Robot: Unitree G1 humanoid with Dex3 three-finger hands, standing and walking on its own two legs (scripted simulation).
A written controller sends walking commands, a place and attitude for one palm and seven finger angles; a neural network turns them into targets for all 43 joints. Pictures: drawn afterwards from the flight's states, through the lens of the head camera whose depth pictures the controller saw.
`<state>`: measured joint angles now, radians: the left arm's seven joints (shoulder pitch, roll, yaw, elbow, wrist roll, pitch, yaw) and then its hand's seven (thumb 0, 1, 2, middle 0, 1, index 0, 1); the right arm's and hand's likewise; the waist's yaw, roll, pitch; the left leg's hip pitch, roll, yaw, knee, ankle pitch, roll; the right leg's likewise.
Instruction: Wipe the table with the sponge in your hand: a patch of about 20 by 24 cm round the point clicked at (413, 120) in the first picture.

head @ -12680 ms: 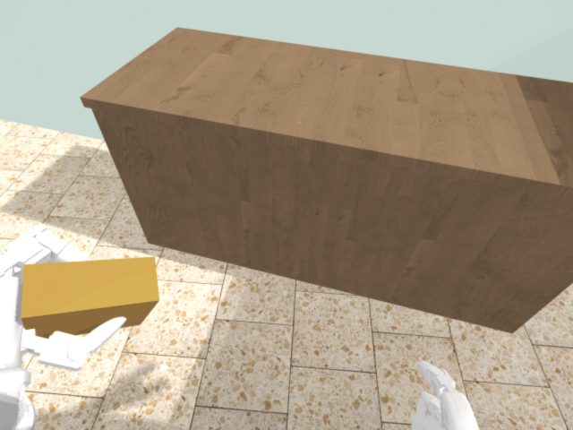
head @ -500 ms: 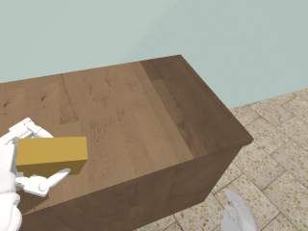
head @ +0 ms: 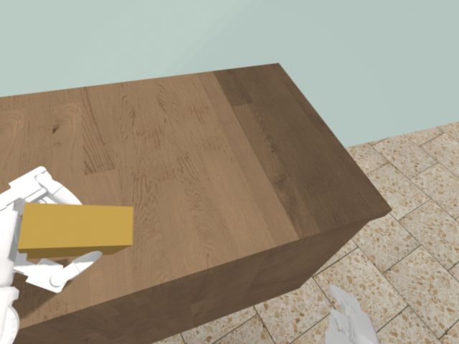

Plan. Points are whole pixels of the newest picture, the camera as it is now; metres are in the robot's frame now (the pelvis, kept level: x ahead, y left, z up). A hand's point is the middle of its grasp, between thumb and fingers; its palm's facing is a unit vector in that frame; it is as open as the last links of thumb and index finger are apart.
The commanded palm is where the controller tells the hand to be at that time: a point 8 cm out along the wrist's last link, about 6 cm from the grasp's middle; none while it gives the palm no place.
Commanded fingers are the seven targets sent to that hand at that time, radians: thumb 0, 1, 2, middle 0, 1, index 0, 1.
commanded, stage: come to a stop and stand still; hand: left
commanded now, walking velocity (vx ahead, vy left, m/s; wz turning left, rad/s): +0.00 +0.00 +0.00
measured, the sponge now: (91, 233) +0.23 +0.21 +0.12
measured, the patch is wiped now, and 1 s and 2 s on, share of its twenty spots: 0.00 0.00 0.00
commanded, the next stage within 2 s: look again from close up in 0.52 s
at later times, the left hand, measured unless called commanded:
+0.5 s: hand (50, 214) +0.23 +0.25 +0.16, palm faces +0.38 -0.85 -0.38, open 9.3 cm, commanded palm +0.17 +0.28 +0.18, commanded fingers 0.00 0.10 1.30 -1.20 -1.60 -1.20 -1.60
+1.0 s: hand (47, 226) +0.21 +0.25 +0.16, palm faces +0.36 -0.85 -0.39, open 9.3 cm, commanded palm +0.16 +0.28 +0.18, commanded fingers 0.00 0.10 1.30 -1.20 -1.60 -1.20 -1.60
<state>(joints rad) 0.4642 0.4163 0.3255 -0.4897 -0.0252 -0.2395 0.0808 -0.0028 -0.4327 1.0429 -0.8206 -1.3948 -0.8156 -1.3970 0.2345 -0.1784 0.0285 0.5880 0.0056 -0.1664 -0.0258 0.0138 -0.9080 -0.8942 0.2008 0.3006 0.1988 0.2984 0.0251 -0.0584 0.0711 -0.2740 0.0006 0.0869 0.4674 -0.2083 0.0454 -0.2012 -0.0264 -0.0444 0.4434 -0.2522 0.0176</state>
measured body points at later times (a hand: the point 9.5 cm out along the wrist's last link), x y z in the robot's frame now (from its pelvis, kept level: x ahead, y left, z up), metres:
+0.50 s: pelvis +0.01 +0.00 +0.00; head +0.04 +0.02 +0.45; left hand +0.20 +0.29 +0.18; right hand +0.20 -0.22 -0.06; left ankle +0.03 +0.09 -0.74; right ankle -0.01 -0.13 -0.74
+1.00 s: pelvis +0.00 +0.00 +0.00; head +0.02 +0.02 +0.45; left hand +0.19 +0.29 +0.18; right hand +0.18 -0.23 -0.07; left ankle +0.03 +0.09 -0.74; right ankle -0.01 -0.13 -0.74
